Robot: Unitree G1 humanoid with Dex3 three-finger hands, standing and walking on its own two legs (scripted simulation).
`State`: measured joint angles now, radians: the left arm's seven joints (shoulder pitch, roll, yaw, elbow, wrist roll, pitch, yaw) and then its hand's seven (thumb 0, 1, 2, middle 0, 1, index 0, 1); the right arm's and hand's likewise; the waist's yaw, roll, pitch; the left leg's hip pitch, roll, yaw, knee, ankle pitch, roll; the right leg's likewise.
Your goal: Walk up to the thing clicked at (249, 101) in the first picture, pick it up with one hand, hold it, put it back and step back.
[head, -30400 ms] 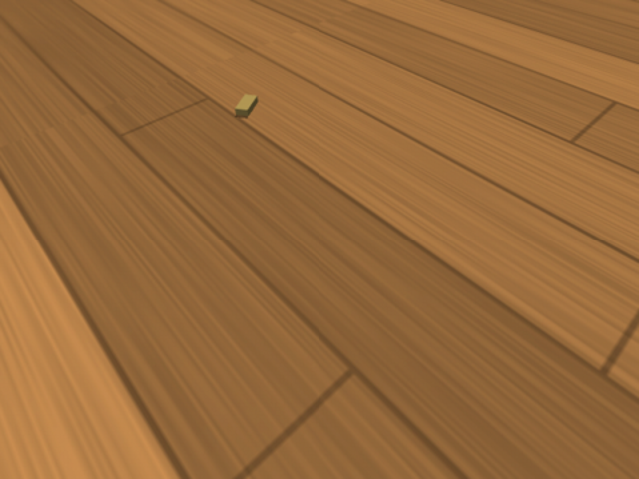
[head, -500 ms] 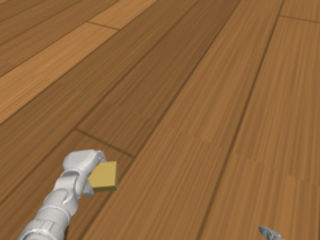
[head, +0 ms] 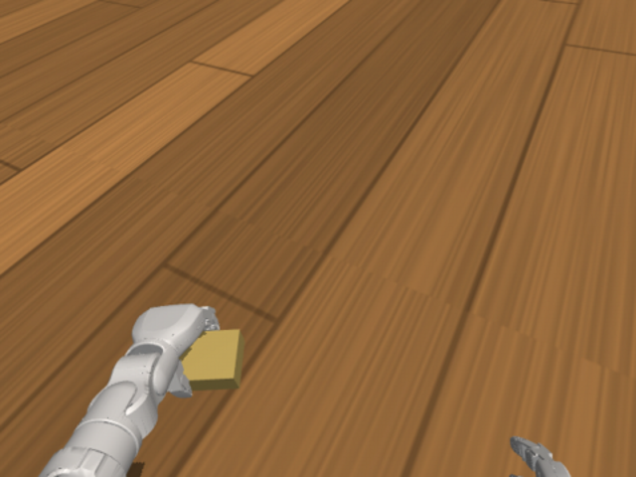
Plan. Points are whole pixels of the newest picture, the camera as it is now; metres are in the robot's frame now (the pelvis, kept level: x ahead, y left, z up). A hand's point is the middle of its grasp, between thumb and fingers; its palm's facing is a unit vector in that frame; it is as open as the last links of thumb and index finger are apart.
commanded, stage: hold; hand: left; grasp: from above
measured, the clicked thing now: (187, 361) +0.31 +0.23 -0.08
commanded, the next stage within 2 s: crouch in 1.12 s
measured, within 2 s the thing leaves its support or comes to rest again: neither
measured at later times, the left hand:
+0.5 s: hand (177, 367) +0.28 +0.21 -0.03, palm faces -0.44 -0.05 -0.90, open 10.2 cm
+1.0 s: hand (178, 363) +0.28 +0.21 -0.03, palm faces -0.42 -0.05 -0.90, open 10.2 cm
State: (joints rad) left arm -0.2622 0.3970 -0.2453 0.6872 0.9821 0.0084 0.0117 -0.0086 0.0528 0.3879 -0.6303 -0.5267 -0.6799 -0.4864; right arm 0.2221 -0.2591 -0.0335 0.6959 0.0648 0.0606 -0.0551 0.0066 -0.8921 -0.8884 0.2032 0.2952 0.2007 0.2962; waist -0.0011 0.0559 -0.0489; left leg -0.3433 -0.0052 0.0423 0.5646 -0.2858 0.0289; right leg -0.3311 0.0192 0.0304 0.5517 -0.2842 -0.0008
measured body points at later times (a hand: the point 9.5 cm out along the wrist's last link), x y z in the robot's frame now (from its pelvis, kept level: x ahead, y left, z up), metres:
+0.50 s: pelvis -0.02 -0.01 +0.01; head -0.01 -0.03 +0.45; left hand +0.29 +0.21 +0.02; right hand +0.13 -0.26 -0.11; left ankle +0.00 +0.10 -0.73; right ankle +0.00 -0.12 -0.73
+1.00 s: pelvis -0.01 -0.01 +0.01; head +0.00 -0.03 +0.46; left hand +0.30 +0.21 +0.02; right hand +0.14 -0.26 -0.11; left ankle +0.00 +0.10 -0.73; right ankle +0.00 -0.12 -0.73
